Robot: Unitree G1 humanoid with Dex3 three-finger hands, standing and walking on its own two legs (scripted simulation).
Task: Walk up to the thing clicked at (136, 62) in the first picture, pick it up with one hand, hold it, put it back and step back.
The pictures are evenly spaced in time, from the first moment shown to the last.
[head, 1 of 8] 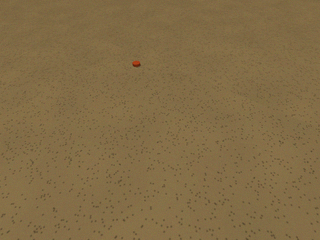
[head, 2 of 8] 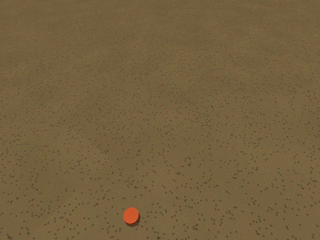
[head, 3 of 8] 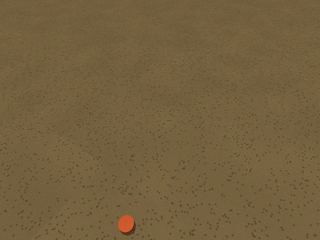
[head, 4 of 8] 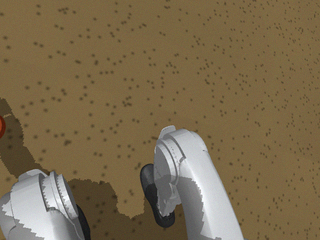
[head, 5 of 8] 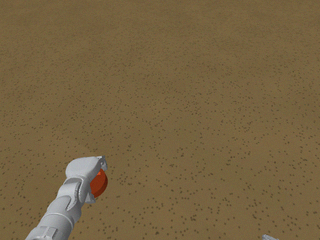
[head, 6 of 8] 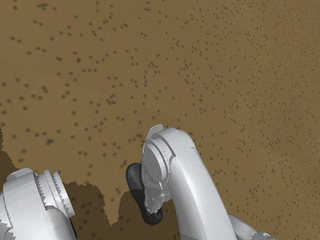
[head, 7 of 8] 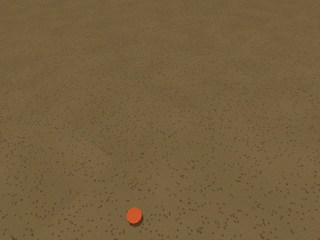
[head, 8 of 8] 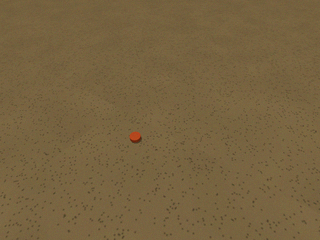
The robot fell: no
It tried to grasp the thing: yes
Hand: left
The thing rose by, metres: 0.70
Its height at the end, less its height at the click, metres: +0.00
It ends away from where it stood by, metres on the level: 0.01
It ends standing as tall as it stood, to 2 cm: yes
